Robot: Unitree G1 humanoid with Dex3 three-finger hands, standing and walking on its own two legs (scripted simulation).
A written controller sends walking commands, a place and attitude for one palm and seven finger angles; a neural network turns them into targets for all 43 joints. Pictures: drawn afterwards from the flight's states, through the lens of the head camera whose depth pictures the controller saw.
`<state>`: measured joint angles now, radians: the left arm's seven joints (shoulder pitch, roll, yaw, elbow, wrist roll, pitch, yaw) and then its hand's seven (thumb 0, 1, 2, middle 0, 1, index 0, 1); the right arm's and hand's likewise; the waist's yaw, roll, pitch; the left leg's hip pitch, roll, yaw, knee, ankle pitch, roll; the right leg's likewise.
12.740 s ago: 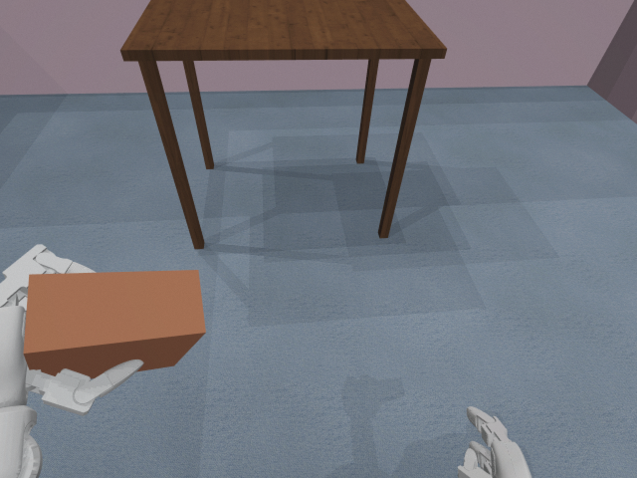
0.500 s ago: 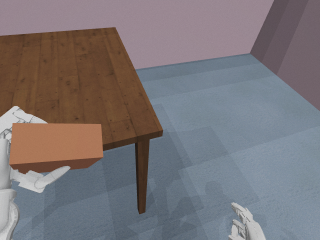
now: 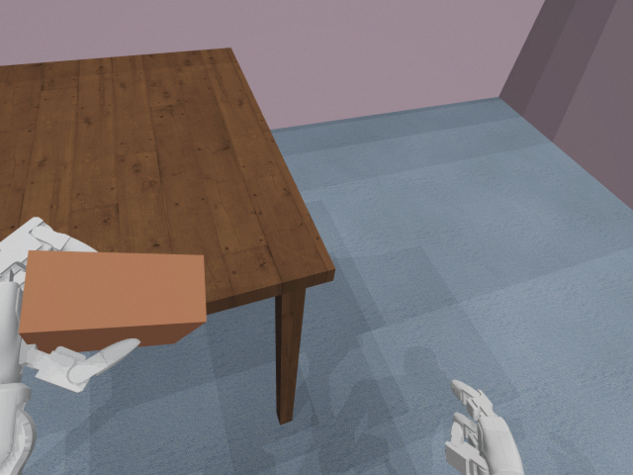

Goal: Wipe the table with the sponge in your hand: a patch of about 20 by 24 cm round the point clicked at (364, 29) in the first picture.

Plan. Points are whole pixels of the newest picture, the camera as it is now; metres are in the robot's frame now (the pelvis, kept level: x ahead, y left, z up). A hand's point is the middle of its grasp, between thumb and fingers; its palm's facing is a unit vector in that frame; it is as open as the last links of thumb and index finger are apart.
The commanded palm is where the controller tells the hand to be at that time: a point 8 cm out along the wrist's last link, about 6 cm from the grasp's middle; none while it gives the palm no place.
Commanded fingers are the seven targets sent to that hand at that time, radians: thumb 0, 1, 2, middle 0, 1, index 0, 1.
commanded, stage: come to a stop and stand still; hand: left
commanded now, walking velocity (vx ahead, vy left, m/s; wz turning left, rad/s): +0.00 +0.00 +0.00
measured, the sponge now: (142, 306) +0.24 +0.21 +0.13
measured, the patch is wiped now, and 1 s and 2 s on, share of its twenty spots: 0.00 0.00 0.00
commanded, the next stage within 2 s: look again from close up in 0.06 s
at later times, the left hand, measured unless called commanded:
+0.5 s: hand (88, 316) +0.21 +0.24 +0.15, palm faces +0.39 -0.85 -0.36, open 10.4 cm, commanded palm +0.15 +0.27 +0.17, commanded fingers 0.00 0.10 1.30 -1.20 -1.60 -1.20 -1.60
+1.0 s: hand (79, 325) +0.19 +0.23 +0.17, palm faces +0.45 -0.64 -0.62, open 10.4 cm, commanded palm +0.15 +0.26 +0.21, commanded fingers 0.00 0.10 1.30 -1.20 -1.60 -1.20 -1.60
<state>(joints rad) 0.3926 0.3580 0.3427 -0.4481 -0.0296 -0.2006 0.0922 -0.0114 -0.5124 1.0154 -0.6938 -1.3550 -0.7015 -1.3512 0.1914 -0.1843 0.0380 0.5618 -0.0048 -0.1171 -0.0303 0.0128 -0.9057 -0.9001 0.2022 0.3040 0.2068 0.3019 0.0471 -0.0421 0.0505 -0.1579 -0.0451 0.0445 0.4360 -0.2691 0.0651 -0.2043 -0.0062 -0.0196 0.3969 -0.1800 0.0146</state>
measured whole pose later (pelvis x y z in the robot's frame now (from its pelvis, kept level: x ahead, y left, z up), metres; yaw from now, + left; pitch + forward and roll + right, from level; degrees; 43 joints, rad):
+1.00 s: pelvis +0.00 -0.05 -0.01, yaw +3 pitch -2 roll +0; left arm 0.31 0.48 0.32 -0.42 0.11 0.06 0.07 -0.01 -0.51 1.02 -0.70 -1.35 -0.70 -1.35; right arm 0.16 -0.25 0.02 0.65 -0.02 -0.06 -0.04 0.01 -0.91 -0.90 0.20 0.30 0.21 0.30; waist 0.10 0.05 0.00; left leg -0.17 -0.02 -0.03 0.51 -0.29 0.00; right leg -0.22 0.04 -0.04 0.50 -0.25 -0.06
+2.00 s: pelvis -0.01 -0.03 +0.00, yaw +2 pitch -5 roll +1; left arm -0.03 0.68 0.06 -0.45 0.64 0.56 -0.17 -0.01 -0.51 1.02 -0.70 -1.35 -0.71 -1.34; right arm -0.01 -0.28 0.09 0.65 0.05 0.08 -0.06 0.01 -0.91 -0.90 0.20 0.30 0.21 0.30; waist 0.14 0.12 0.00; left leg -0.08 -0.05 0.01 0.38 -0.22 0.04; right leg -0.15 0.01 0.00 0.42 -0.20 -0.03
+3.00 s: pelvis -0.02 -0.05 +0.00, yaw +2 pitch -5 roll +1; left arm -0.09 0.68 0.02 -0.33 0.78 0.56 -0.16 -0.01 -0.51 1.02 -0.70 -1.34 -0.71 -1.34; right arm -0.02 -0.28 0.09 0.66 0.06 0.11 -0.05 0.01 -0.91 -0.90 0.20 0.30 0.20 0.30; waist 0.14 0.13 -0.01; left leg -0.09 -0.03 0.01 0.40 -0.23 0.01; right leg -0.17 0.03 -0.01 0.45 -0.20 -0.05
